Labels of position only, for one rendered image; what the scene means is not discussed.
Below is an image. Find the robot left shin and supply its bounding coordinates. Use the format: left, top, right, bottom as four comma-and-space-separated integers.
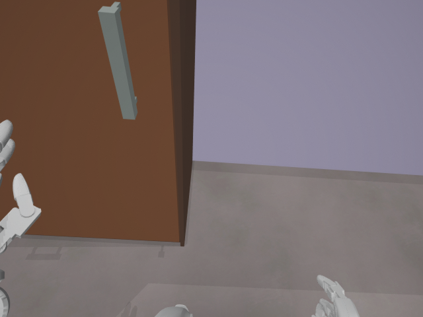
176, 304, 188, 311

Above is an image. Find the wardrobe door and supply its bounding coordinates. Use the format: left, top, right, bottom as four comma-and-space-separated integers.
0, 0, 180, 242

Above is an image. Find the handle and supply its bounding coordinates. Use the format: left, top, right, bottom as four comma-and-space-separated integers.
98, 2, 137, 120

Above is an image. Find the left robot hand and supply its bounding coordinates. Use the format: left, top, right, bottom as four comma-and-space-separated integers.
0, 120, 41, 255

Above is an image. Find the right robot hand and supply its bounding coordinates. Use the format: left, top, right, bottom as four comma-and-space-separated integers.
311, 275, 360, 317

